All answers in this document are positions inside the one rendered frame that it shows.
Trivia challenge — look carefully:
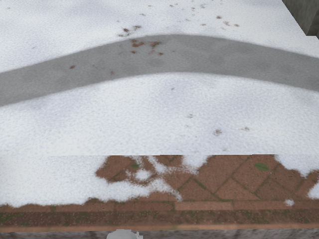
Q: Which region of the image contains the robot left thigh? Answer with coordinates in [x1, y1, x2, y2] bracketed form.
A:
[108, 229, 144, 239]

